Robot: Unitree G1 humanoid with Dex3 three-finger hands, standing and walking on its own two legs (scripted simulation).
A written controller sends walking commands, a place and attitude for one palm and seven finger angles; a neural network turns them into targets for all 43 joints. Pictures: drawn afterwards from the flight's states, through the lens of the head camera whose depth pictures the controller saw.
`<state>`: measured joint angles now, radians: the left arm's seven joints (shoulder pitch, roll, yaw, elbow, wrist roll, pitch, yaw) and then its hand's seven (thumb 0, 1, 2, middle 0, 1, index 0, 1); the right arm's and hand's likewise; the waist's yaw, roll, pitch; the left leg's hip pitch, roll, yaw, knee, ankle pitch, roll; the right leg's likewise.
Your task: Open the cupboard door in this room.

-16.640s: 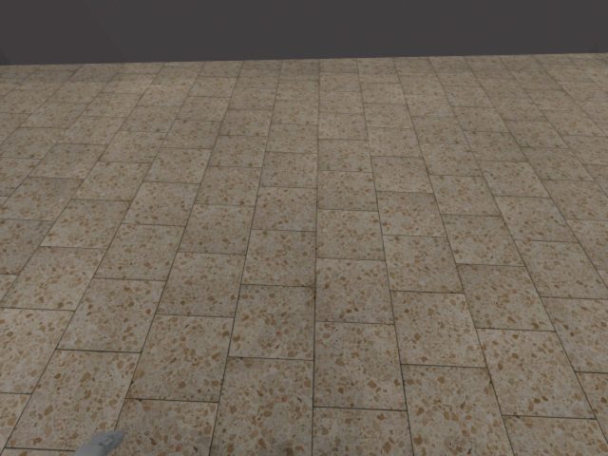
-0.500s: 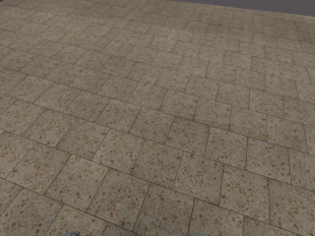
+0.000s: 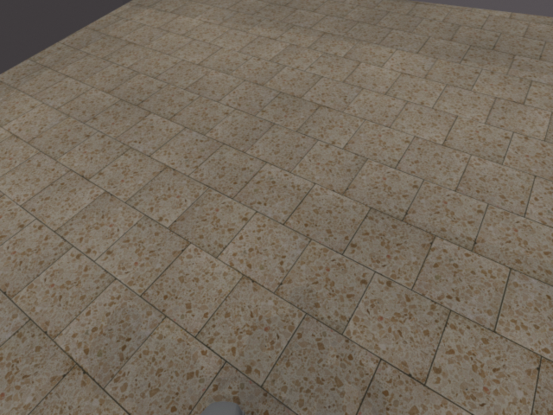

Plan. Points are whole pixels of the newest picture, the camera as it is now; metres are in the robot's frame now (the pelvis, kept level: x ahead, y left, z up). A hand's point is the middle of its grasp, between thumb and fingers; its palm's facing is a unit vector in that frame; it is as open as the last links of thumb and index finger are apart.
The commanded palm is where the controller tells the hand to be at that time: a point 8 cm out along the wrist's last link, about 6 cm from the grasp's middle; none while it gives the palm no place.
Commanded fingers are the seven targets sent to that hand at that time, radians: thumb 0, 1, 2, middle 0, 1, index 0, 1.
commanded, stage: turn or walk to find it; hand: left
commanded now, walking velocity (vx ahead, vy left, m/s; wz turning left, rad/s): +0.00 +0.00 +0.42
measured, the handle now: out of the picture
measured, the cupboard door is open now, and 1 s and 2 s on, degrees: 0 0 0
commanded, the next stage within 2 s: none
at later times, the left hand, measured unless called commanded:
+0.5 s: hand out of the picture +0.02 +0.28 -0.17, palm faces +0.23 -0.94 -0.24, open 7.4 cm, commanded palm none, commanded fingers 0.00 0.90 0.90 -0.20 -0.30 -0.20 -0.30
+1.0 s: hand out of the picture -0.03 +0.19 -0.15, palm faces +0.42 -0.86 -0.28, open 7.4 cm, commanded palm none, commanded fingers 0.00 0.90 0.90 -0.20 -0.30 -0.20 -0.30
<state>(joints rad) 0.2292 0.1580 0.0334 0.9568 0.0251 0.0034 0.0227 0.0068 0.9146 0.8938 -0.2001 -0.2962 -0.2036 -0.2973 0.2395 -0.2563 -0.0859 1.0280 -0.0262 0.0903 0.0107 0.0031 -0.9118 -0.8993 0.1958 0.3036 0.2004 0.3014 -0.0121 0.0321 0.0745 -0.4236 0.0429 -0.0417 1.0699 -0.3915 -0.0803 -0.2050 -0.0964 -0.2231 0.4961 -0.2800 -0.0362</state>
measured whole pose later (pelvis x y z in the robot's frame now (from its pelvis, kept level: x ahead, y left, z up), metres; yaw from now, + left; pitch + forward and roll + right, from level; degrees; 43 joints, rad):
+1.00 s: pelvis -0.01 -0.01 +0.00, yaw +25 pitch -1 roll +3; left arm 0.21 0.15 0.03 0.95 0.02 0.00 0.02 0.01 0.91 0.89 -0.20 -0.30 -0.20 -0.30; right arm 0.25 -0.26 -0.09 1.02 -0.03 0.09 0.01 0.00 -0.91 -0.90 0.20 0.30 0.20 0.30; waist -0.03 0.04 0.07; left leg -0.46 0.03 -0.06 1.14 -0.36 -0.07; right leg -0.20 -0.09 -0.20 0.50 -0.29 -0.05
